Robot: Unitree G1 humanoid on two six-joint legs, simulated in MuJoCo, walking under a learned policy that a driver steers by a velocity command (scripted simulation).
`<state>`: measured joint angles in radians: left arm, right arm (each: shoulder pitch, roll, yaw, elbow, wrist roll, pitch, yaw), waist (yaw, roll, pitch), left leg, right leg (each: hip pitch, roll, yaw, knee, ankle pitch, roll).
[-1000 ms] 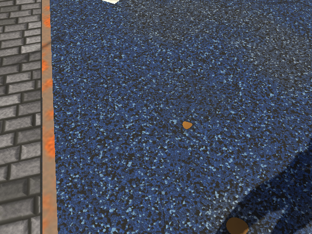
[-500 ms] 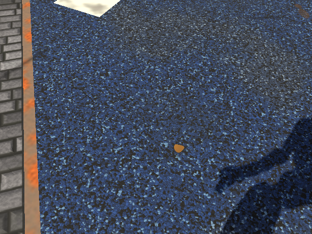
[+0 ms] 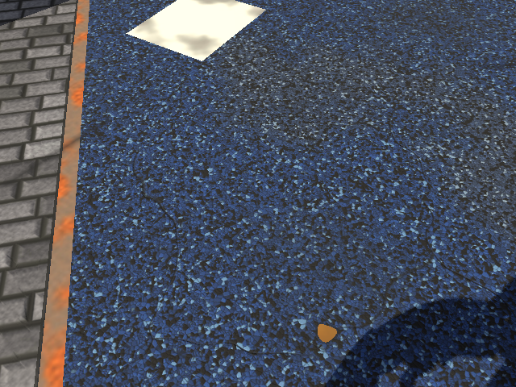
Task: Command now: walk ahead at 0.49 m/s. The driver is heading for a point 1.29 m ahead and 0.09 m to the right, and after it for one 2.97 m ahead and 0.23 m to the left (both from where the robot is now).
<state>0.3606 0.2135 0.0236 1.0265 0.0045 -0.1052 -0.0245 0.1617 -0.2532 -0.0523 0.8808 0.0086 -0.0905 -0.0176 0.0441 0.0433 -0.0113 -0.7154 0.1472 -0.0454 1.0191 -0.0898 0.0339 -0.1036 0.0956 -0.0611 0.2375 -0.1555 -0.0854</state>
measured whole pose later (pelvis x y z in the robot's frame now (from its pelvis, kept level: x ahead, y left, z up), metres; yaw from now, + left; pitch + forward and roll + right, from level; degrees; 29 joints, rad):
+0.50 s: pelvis +0.29 +0.08 +0.00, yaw +0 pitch +1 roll +1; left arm 0.20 0.28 0.05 0.93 -0.01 -0.08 0.01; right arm 0.31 -0.22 -0.04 0.94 -0.01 -0.11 0.03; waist -0.03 -0.04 0.00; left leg -0.18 -0.06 0.07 0.30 -0.14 0.08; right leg -0.62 -0.12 0.04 1.08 -0.21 -0.04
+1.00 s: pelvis +0.53 +0.01 -0.01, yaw +0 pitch +2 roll +0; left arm 0.12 0.22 0.03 0.93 0.02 -0.08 -0.03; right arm 0.25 -0.26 -0.05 0.96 0.01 -0.04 -0.03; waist -0.01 0.04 0.04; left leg -0.45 0.04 -0.04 1.08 -0.46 -0.03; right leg -0.38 0.03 -0.06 0.43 -0.08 -0.07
